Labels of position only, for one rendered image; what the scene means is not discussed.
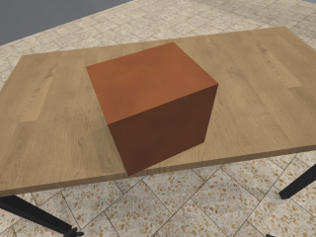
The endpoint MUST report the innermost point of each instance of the table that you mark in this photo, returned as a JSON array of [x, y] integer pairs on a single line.
[[54, 135]]

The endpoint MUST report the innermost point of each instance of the carton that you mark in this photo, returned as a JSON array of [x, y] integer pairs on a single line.
[[157, 103]]

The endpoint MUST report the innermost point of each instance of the left robot hand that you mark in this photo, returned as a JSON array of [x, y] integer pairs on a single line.
[[73, 233]]

